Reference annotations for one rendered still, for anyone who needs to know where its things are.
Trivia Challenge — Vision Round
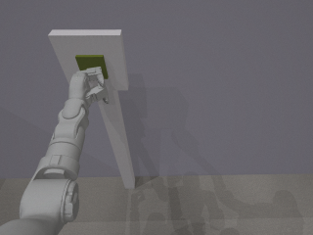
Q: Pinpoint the left robot forearm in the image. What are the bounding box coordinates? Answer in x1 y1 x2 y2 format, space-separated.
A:
19 98 89 218

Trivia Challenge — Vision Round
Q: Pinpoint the button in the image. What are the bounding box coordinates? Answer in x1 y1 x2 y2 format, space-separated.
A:
75 55 109 79

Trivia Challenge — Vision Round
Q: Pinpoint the left robot hand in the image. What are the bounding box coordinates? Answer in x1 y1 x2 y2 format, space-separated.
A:
68 67 110 108

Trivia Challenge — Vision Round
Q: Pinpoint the panel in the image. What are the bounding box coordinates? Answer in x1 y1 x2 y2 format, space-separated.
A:
48 29 135 189

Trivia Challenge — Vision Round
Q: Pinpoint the left robot upper arm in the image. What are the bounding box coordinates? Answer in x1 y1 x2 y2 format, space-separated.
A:
0 178 79 235

